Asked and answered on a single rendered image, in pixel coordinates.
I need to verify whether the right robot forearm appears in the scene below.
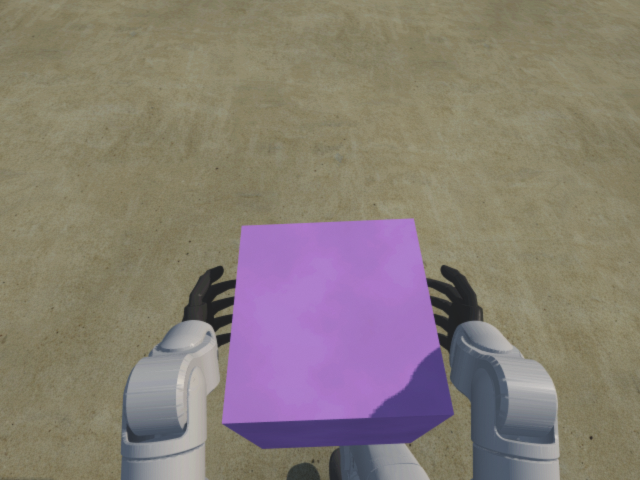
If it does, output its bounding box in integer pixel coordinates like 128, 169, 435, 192
449, 321, 560, 480

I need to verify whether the carton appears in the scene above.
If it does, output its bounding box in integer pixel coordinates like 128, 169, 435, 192
222, 218, 454, 449

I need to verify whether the right robot shin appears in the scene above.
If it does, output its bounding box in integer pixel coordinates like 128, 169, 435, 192
340, 458, 360, 480

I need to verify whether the robot right thigh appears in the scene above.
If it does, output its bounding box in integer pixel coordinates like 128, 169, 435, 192
339, 443, 430, 480

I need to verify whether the left robot forearm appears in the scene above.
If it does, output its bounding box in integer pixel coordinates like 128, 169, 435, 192
121, 320, 220, 480

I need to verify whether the robot right hand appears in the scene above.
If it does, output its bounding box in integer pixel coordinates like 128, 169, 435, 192
426, 265, 484, 354

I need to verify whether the robot left hand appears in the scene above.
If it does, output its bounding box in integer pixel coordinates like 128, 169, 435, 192
182, 266, 236, 348

